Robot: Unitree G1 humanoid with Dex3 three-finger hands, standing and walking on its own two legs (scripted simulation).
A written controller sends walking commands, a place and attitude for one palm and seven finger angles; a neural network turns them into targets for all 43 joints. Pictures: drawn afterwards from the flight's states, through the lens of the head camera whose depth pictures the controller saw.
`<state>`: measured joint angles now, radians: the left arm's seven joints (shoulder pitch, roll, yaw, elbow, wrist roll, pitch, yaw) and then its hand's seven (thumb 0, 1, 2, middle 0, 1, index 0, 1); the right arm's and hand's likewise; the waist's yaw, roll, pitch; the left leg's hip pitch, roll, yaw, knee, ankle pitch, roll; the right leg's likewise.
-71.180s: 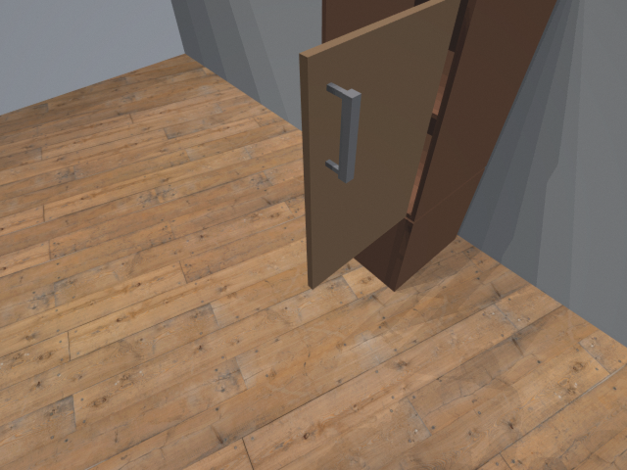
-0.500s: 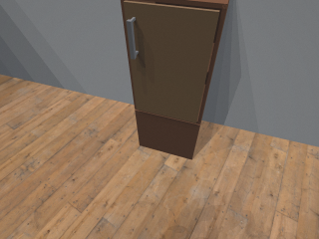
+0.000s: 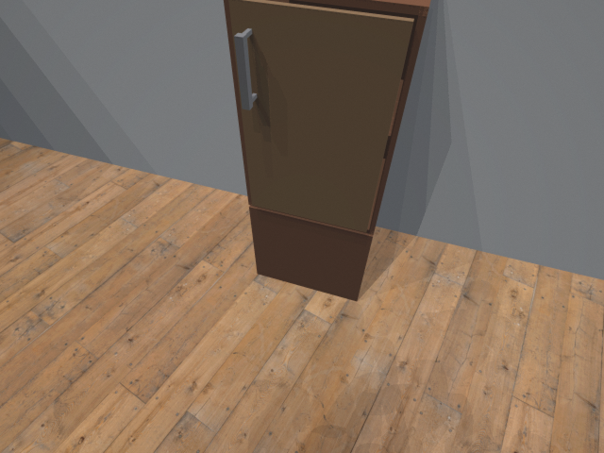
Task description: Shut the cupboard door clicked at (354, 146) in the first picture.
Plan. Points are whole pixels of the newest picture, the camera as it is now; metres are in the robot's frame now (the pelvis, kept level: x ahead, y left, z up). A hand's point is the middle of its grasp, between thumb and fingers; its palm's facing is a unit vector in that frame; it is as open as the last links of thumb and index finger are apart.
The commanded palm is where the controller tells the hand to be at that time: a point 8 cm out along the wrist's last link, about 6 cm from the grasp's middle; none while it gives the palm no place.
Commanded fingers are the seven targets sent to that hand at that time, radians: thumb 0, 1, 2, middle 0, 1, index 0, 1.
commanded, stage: look to check the result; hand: left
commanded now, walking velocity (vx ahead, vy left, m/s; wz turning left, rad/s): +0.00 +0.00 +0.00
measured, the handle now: (247, 70) +0.86 +0.16 +0.11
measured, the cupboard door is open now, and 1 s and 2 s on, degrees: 0 0 0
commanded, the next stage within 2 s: stand and wait in 0.44 s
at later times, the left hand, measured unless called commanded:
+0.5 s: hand out of the picture +0.00 +0.17 -0.17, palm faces +0.02 -0.98 -0.19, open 7.4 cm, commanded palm none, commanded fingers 0.00 0.90 0.90 -0.20 -0.30 -0.20 -0.30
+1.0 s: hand out of the picture +0.03 +0.18 -0.17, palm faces +0.01 -0.98 -0.22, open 7.4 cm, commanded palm none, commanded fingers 0.00 0.90 0.90 -0.20 -0.30 -0.20 -0.30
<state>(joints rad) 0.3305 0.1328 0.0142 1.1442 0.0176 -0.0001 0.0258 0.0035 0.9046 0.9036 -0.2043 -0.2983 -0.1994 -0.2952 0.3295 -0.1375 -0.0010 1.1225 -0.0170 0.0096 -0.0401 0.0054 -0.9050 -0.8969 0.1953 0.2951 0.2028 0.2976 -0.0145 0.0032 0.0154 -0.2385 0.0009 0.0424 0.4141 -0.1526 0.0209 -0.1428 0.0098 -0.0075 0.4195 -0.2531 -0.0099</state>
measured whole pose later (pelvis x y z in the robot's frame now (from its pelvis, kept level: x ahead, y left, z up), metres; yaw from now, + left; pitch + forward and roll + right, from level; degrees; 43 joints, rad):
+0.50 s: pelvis +0.01 +0.00 +0.00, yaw +0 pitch -1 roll +0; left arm 0.29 0.16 0.01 1.15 0.02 0.00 0.02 0.00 0.90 0.90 -0.20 -0.30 -0.20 -0.30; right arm 0.26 -0.17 0.00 1.12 -0.01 0.00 -0.04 0.00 -0.90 -0.90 0.20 0.30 0.20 0.30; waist -0.01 0.01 0.03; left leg -0.21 0.00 0.04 0.39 -0.16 0.02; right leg -0.11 0.01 0.00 0.39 -0.26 -0.01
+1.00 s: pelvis +0.03 -0.01 +0.00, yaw +0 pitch -1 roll +0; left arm 0.27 0.18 0.01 1.15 0.02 -0.01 0.02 0.00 0.90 0.90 -0.20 -0.30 -0.20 -0.30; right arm 0.23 -0.19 0.01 1.13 -0.01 0.00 -0.04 0.01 -0.90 -0.90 0.20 0.30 0.20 0.30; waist -0.01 0.00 0.03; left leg -0.17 0.00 0.04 0.37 -0.18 0.01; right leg -0.06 0.01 -0.01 0.35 -0.26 -0.02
